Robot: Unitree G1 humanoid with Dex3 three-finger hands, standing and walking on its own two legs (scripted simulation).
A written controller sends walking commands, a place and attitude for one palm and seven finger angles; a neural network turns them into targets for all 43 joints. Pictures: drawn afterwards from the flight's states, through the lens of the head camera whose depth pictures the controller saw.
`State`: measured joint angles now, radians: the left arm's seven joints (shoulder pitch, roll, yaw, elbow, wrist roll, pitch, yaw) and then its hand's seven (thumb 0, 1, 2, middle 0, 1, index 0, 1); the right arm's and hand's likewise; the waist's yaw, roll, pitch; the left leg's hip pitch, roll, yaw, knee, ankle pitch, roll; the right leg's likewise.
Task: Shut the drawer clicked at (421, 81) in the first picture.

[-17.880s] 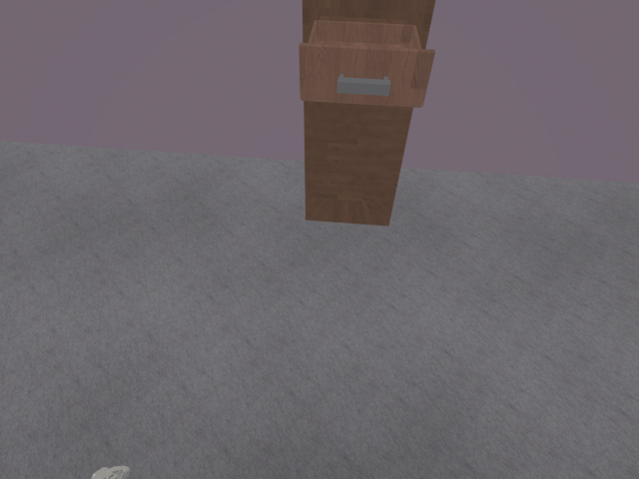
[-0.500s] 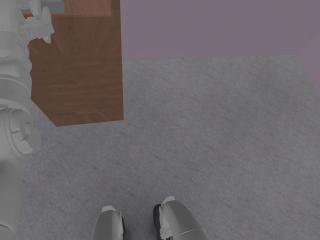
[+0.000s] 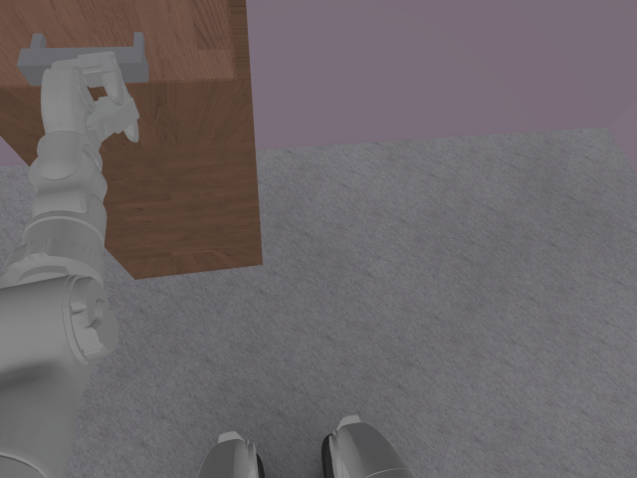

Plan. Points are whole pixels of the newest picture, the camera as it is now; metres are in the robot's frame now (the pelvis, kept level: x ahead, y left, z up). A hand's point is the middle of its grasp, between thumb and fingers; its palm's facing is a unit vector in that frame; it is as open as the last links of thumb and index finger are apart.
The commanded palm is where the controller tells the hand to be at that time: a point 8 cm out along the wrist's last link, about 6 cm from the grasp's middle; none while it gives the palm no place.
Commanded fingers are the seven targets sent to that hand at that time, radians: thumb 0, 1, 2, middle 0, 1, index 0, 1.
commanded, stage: draw the hand back to the body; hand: left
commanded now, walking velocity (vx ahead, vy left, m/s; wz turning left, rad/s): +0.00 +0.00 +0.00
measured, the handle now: (88, 53) +0.63 +0.21 +0.10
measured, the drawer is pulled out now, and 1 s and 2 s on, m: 0.00 0.00 0.00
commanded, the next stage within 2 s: step back with the hand held close in 1.48 s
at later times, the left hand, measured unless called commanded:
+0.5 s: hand (71, 167) +0.43 +0.19 +0.13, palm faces +0.08 -1.00 -0.04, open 3.3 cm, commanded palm +0.39 +0.23 +0.14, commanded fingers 0.00 0.90 0.90 -1.40 -1.60 -1.40 -1.60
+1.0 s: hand out of the picture +0.28 +0.22 +0.19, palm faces +0.34 -0.90 -0.27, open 3.3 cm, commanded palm +0.23 +0.26 +0.20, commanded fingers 0.00 0.90 0.90 -1.40 -1.60 -1.40 -1.60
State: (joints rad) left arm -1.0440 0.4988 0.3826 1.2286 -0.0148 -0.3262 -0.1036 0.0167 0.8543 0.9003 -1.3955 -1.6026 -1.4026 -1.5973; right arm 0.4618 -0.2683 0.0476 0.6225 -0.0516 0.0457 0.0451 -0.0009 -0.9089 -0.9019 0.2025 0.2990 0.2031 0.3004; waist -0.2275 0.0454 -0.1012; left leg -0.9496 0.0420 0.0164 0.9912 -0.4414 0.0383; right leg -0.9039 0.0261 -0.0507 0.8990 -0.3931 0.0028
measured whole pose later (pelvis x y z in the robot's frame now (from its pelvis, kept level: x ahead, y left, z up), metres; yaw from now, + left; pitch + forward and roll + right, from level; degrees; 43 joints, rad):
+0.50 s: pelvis +0.04 -0.02 +0.04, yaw +1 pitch +12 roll -2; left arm -0.37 0.31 0.28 0.55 -0.20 -0.20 -0.18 0.02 0.90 0.90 -1.40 -1.60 -1.40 -1.60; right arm 0.33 -0.26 0.00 0.57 0.04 0.05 0.01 0.00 -0.91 -0.90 0.20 0.30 0.20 0.30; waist -0.06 0.05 -0.13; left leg -0.54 0.03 0.02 0.76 -0.42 0.01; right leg -0.51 0.03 -0.04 0.70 -0.39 -0.01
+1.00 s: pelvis +0.02 -0.02 +0.06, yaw +2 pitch -2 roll +0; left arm 0.15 0.30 0.19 -0.08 -0.08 -0.06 0.08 0.02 0.90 0.90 -1.40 -1.60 -1.40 -1.60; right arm 0.19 -0.23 0.05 0.60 0.02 -0.03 -0.06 0.01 -0.91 -0.90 0.20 0.30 0.20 0.30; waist 0.03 0.06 0.00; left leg -0.15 0.00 0.03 0.45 -0.27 0.01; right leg -0.14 0.01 -0.03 0.44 -0.26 -0.01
